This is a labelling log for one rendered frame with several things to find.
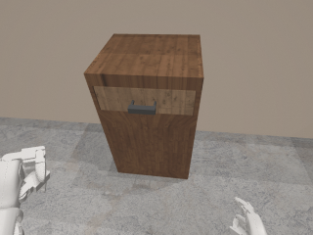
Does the drawer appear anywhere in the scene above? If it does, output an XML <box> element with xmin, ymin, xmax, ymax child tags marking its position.
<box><xmin>94</xmin><ymin>86</ymin><xmax>196</xmax><ymax>116</ymax></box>

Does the robot left hand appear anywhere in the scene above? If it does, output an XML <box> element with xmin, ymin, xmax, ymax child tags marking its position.
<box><xmin>0</xmin><ymin>146</ymin><xmax>50</xmax><ymax>209</ymax></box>

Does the handle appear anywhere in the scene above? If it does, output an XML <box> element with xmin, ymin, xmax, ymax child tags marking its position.
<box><xmin>127</xmin><ymin>100</ymin><xmax>157</xmax><ymax>116</ymax></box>

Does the robot right hand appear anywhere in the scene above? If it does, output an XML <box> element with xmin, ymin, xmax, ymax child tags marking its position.
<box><xmin>229</xmin><ymin>197</ymin><xmax>267</xmax><ymax>235</ymax></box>

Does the cabinet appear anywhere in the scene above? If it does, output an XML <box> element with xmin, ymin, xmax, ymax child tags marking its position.
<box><xmin>84</xmin><ymin>33</ymin><xmax>204</xmax><ymax>179</ymax></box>

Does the robot left forearm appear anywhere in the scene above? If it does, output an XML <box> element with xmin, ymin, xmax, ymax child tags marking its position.
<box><xmin>0</xmin><ymin>208</ymin><xmax>24</xmax><ymax>235</ymax></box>

